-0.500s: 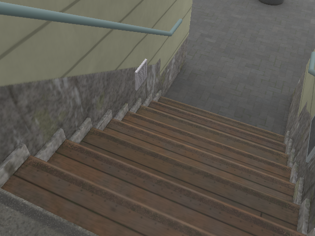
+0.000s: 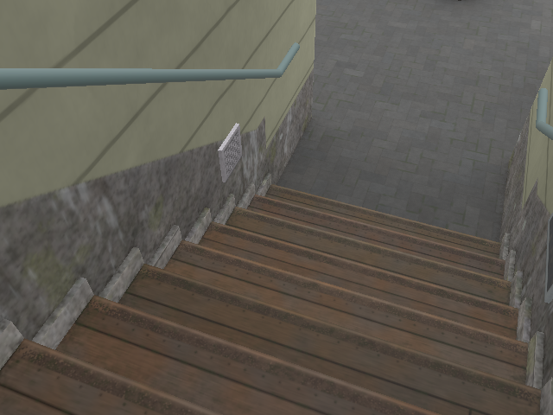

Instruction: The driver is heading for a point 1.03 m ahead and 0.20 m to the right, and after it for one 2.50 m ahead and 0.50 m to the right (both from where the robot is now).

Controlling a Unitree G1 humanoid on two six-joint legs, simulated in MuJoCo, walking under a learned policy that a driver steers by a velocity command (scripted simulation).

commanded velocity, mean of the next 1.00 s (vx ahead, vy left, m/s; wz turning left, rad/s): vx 0.50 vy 0.00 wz -0.23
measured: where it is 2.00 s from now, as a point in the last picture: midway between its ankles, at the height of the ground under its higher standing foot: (331, 356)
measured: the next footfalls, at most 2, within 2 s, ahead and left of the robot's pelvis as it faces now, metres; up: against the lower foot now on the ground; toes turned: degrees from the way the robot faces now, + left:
left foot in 0.62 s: +0.43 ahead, +0.20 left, -0.17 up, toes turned +0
right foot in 1.22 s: +0.61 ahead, -0.15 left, -0.35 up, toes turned -30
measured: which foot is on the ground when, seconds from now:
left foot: up 0.00-0.60, down 0.62-1.00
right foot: down 0.00-0.62, up 0.64-1.00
